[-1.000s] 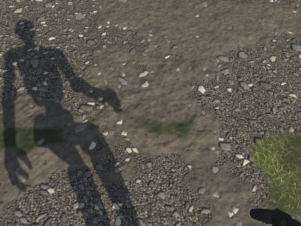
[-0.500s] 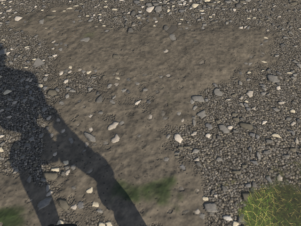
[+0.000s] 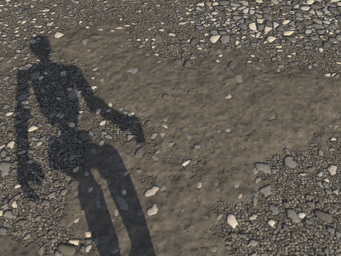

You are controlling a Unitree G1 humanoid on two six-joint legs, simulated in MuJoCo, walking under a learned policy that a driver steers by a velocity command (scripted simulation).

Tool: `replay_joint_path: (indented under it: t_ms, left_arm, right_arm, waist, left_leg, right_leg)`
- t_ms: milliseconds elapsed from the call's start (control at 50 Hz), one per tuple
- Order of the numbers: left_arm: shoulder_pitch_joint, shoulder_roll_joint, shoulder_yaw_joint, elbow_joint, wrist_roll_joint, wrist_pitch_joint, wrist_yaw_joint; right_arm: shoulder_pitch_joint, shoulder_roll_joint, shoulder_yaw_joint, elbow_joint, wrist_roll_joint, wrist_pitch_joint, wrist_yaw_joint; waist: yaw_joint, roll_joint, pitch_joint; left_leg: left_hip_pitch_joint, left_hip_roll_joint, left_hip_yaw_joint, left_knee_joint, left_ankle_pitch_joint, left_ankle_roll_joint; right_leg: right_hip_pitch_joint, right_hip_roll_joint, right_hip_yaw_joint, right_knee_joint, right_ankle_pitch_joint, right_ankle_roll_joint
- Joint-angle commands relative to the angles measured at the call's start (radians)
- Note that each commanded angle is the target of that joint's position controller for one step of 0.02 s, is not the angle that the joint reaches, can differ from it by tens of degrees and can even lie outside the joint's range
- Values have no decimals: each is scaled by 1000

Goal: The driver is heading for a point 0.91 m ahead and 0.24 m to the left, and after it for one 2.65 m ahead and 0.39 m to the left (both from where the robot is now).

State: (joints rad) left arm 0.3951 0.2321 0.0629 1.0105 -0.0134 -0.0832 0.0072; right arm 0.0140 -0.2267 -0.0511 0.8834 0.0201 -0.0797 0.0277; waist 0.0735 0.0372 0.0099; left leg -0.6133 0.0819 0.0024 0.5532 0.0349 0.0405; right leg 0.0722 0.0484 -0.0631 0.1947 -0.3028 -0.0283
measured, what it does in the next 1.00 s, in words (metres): walks ahead: left foot, then right foot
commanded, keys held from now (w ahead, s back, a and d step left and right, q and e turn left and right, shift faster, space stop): w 0.44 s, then w+q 0.56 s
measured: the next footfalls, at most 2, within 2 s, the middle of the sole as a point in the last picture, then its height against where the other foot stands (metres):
left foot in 0.08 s outside the picture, level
right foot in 0.64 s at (218, 241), level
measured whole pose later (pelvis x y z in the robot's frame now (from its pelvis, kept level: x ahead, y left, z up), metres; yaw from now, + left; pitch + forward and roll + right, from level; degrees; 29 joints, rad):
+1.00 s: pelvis +0.55 +0.01 +0.01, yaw +15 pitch +1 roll -2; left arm 0.31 0.25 0.09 0.98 0.01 -0.10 0.02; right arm 0.12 -0.27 -0.09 0.85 0.02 -0.03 0.01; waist 0.06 0.03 0.01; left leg -0.70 0.13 -0.04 0.83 -0.03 0.03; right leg -0.01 0.00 -0.23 0.23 -0.23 -0.01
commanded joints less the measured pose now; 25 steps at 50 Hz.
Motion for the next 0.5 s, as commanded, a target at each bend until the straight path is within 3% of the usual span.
replay_joint_path:
  t_ms: [20, 40, 60, 80, 100, 120, 140, 160, 180, 200, 240, 300, 340, 420, 500]
  left_arm:
    - [20, 174, 40, -18, -5, 7, 10]
    - [-4, 183, 43, -23, -6, 12, 11]
    - [-24, 169, 36, -29, -4, 17, 10]
    - [-23, 139, 21, -48, 8, 18, 10]
    - [94, 17, -14, -58, 11, -1, 0]
    - [65, 61, -8, -47, -3, -28, -7]
    - [-20, 131, 12, -73, -31, -43, -11]
    - [-86, 142, 14, -89, -33, -48, -6]
    - [-119, 136, 21, -94, -20, -44, 2]
    - [-106, 126, 28, -89, -11, -29, 9]
    - [-67, 78, 24, -79, -7, -3, 12]
    - [-153, 86, 30, -112, 3, 9, 16]
    - [-222, 82, 30, -135, 8, 6, 13]
    - [-352, 58, 18, -169, 2, -3, -3]
    - [-477, 60, 9, -216, -5, -13, -24]
  right_arm:
    - [-75, -100, -21, -82, 5, -25, 14]
    - [-5, -125, -34, -65, 3, -27, 13]
    - [146, -163, -57, -17, 0, -27, 9]
    - [336, -229, -81, 31, -10, -25, 0]
    - [446, -315, -100, 58, -22, -19, -3]
    - [438, -241, -73, 55, -13, -18, 0]
    - [346, -191, -57, 43, -6, -22, 0]
    - [257, -156, -46, 18, -8, -23, -1]
    - [193, -128, -37, 10, -18, -25, 3]
    - [163, -99, -27, 10, -28, -29, 6]
    - [180, -101, -28, 27, -28, -34, 6]
    - [233, -145, -36, 50, -25, -36, -14]
    - [268, -150, -35, 61, -22, -31, -26]
    - [328, -156, -32, 78, -13, -23, -35]
    - [414, -159, -35, 113, -3, -6, -38]
  waist:
    - [-45, -120, 59]
    - [-88, -135, 12]
    - [-163, -125, -74]
    - [-228, -58, -212]
    - [-180, 190, -346]
    - [-194, 190, -392]
    - [-178, 144, -243]
    - [-151, 64, -150]
    - [-119, 18, -83]
    - [-83, 32, -56]
    - [-58, 52, -44]
    - [-64, 22, 3]
    - [-81, 15, 17]
    - [-121, 22, 45]
    - [-160, 11, 86]
  left_leg:
    - [4, -20, 11, -41, -89, 36]
    - [121, -54, 41, -48, -109, 53]
    - [326, -88, 68, -61, -95, 79]
    - [637, 30, -67, -27, -83, 134]
    - [995, 275, -543, -119, -265, 294]
    - [1015, 305, -747, -249, -353, 301]
    - [898, 277, -600, -258, -364, 248]
    - [741, 238, -459, -277, -296, 213]
    - [592, 201, -364, -311, -225, 194]
    - [497, 162, -290, -345, -175, 175]
    - [417, 142, -226, -395, -130, 187]
    - [422, 139, -171, -437, -62, 201]
    - [458, 132, -141, -444, -27, 189]
    - [491, 102, -72, -451, -31, 157]
    - [596, 137, -101, -403, -24, 163]
  right_leg:
    - [29, -321, 120, 45, 522, -138]
    - [24, -308, 104, 125, 689, -125]
    - [-20, -259, 65, 296, 802, -100]
    - [-208, -203, 26, 572, 629, -64]
    - [-619, -18, 17, 967, 79, 11]
    - [-743, -5, 172, 1116, -270, -1]
    - [-836, -66, 176, 1168, -221, -19]
    - [-822, -125, 145, 1129, -124, -28]
    - [-777, -163, 130, 1059, -48, -27]
    - [-709, -193, 136, 1006, -2, -29]
    - [-646, -208, 127, 951, 35, -21]
    - [-735, -217, 120, 818, 154, 8]
    - [-783, -212, 116, 704, 260, 22]
    - [-750, -172, 77, 482, 418, 23]
    - [-769, -141, 73, 362, 378, 22]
